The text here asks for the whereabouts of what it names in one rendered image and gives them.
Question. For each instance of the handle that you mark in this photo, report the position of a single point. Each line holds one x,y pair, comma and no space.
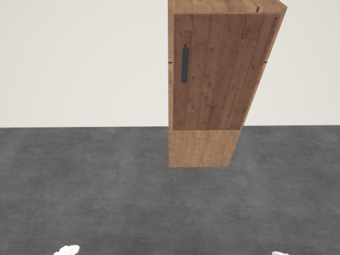
185,62

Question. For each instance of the cupboard door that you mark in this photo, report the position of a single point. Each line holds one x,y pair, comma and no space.
226,55

